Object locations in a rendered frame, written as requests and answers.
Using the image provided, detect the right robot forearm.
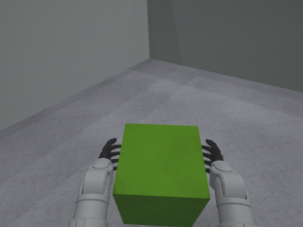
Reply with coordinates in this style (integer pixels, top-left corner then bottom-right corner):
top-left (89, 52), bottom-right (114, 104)
top-left (209, 160), bottom-right (258, 227)

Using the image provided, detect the robot left hand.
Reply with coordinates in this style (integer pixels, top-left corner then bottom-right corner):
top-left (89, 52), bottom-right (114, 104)
top-left (98, 138), bottom-right (121, 171)

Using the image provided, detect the robot right hand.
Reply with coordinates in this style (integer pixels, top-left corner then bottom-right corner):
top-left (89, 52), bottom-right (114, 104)
top-left (202, 139), bottom-right (223, 173)

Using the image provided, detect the carton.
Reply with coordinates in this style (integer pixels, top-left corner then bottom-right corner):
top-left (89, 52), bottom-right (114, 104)
top-left (112, 123), bottom-right (211, 227)

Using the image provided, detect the left robot forearm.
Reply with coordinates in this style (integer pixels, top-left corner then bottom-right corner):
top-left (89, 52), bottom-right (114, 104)
top-left (67, 158), bottom-right (114, 227)

